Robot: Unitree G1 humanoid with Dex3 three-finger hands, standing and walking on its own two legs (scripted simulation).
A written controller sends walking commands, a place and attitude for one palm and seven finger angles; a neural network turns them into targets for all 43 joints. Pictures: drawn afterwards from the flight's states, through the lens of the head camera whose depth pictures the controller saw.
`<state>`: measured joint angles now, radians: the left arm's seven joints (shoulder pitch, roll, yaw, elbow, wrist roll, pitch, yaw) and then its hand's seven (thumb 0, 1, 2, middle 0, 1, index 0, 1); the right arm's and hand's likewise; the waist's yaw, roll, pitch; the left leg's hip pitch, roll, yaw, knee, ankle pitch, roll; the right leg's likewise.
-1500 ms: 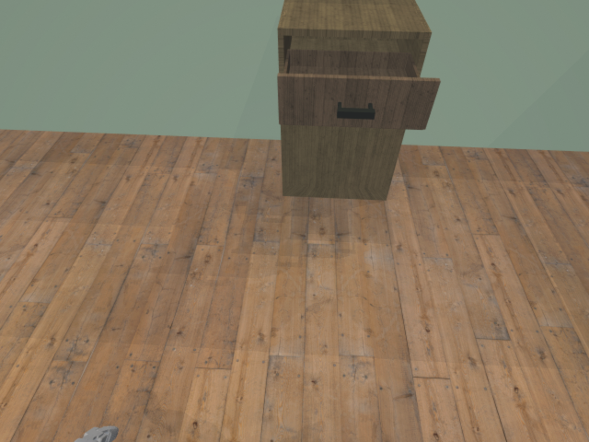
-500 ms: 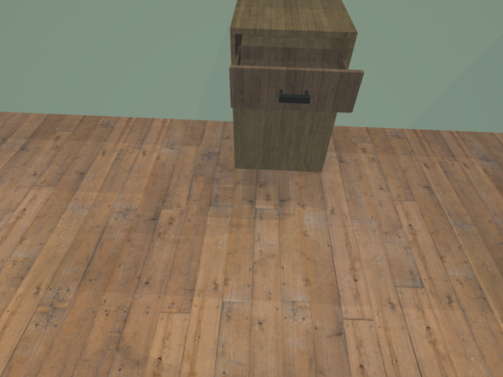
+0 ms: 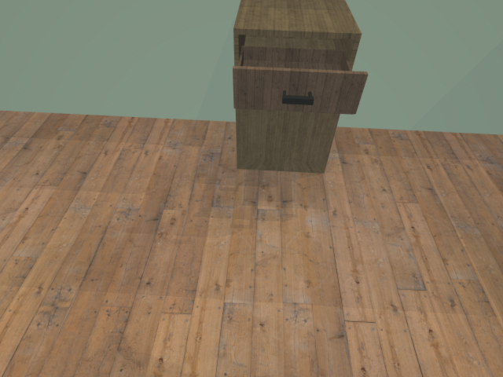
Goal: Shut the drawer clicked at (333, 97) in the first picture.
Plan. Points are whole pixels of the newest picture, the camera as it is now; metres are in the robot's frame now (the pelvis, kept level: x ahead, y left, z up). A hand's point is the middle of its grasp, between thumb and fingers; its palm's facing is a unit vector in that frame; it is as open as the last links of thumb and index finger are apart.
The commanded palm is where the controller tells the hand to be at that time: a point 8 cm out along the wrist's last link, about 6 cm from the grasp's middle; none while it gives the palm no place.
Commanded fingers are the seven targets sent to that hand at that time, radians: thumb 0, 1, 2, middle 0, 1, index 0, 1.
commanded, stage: walk to a spot facing it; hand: left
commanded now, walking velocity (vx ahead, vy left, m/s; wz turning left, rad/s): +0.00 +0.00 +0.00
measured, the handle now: (297, 96) +1.03 -0.10 -0.10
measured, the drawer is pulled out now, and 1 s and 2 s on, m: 0.29 0.29 0.29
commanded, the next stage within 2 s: turn to face it in 1.94 s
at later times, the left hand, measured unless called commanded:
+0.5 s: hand out of the picture +0.03 +0.17 -0.18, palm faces -0.09 -0.97 -0.24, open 7.3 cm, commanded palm none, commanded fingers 0.00 0.90 0.90 -0.20 -0.30 -0.20 -0.30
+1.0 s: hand (169, 329) +0.25 +0.19 -0.18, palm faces -0.39 -0.90 -0.20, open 7.4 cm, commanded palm none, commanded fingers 0.00 0.90 0.90 -0.20 -0.30 -0.20 -0.30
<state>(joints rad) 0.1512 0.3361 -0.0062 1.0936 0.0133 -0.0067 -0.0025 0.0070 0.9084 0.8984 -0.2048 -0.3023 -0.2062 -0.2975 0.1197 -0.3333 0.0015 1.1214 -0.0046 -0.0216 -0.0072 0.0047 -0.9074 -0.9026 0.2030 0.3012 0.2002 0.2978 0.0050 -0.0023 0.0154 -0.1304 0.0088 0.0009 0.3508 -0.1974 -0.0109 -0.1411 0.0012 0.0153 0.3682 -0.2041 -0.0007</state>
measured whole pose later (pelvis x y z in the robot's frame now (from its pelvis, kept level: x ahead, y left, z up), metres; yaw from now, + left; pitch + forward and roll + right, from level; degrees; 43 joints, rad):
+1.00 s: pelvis +0.11 +0.01 +0.00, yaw -29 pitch +0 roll -1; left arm 0.30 0.28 0.11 0.96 0.04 0.02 -0.04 0.01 0.91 0.90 -0.20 -0.30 -0.20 -0.30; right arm 0.29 -0.14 -0.02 0.94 -0.02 -0.09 -0.03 0.00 -0.91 -0.90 0.20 0.30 0.20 0.30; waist 0.03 -0.07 -0.01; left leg -0.16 0.04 0.14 0.42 -0.28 0.02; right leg -0.58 -0.02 0.01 1.16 -0.25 0.00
